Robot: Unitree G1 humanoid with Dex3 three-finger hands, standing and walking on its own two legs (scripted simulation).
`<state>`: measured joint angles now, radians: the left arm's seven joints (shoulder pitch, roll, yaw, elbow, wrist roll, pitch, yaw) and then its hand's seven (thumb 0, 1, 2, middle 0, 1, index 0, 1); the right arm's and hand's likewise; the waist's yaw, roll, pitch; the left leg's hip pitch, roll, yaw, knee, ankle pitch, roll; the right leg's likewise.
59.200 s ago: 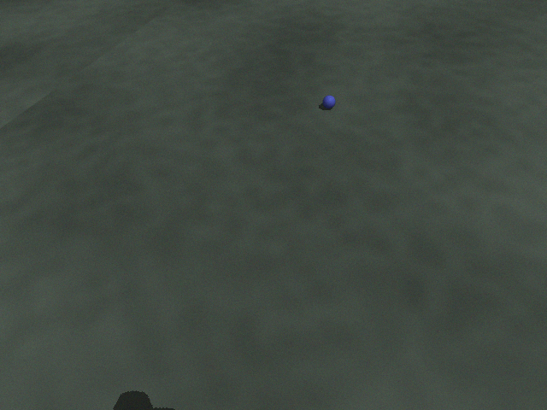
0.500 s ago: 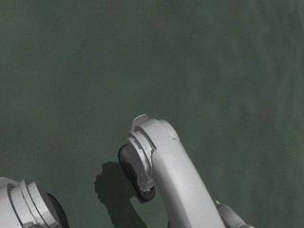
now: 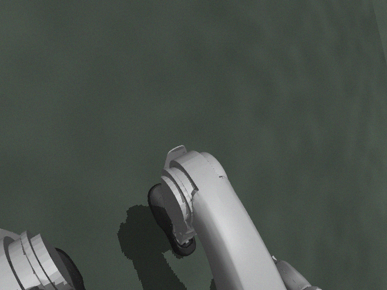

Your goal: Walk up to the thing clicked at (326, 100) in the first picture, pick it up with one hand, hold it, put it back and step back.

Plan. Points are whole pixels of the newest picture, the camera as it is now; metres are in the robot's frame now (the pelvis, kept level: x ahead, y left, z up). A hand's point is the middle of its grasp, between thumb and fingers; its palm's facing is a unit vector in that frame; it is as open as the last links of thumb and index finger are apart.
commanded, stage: rest palm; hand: left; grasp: from above
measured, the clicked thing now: out of the picture +0.53 +0.37 -0.27
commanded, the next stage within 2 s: close in 0.54 s
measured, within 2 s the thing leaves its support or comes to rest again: neither
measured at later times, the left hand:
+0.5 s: hand out of the picture +0.51 +0.36 -0.23, palm faces -0.42 -0.14 -0.90, open 13.2 cm
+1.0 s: hand out of the picture +0.51 +0.35 -0.23, palm faces -0.42 -0.14 -0.89, open 13.1 cm
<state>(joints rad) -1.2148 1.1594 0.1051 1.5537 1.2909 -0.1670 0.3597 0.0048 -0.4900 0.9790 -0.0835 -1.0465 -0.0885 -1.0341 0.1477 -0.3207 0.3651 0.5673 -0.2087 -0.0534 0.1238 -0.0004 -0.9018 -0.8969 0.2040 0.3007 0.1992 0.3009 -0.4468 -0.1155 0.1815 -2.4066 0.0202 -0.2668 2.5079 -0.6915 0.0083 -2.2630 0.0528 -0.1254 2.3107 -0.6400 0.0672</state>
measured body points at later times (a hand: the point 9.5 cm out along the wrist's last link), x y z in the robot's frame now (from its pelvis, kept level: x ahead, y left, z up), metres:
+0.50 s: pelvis +0.00 +0.00 +0.00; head +0.30 +0.13 +0.31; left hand +0.52 +0.36 -0.18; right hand +0.04 -0.25 -0.05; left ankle +0.06 +0.13 -0.28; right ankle +0.12 -0.13 -0.28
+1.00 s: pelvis +0.00 +0.00 +0.00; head +0.30 +0.13 +0.30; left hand +0.52 +0.36 -0.18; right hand +0.04 -0.25 -0.05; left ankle +0.06 +0.13 -0.28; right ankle +0.12 -0.13 -0.28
